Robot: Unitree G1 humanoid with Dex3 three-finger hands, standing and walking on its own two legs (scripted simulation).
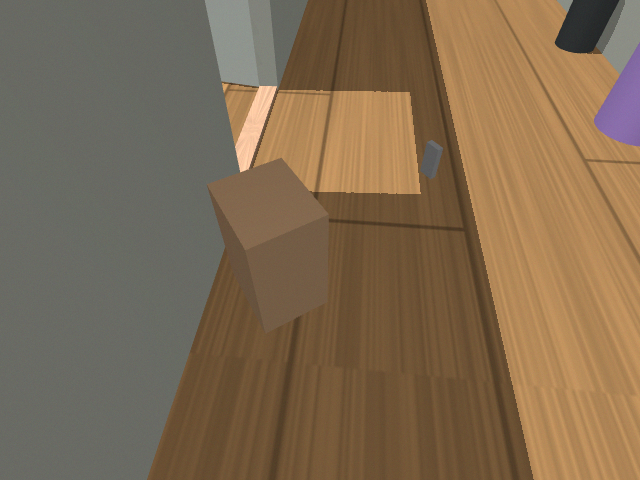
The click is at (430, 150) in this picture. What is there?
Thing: carton on end
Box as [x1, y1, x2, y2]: [420, 140, 442, 178]
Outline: 432,140 428,141 426,144 420,169 430,178 435,175 442,148
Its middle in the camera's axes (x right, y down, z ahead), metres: +0.54 -0.35 +1.85
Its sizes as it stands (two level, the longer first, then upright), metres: 0.075 0.031 0.172
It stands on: the floor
